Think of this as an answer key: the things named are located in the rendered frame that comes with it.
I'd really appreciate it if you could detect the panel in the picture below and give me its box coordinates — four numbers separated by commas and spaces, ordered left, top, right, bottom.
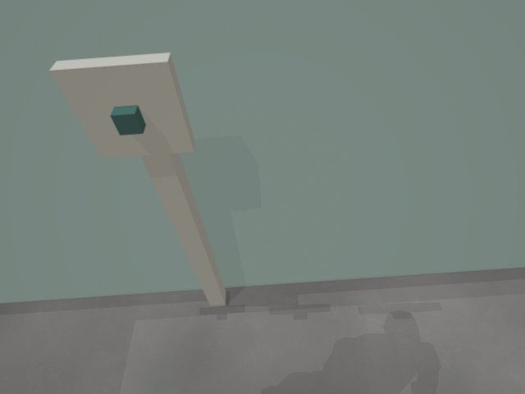
49, 53, 226, 307

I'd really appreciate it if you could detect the button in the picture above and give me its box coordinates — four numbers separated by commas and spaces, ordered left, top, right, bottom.
111, 105, 146, 135

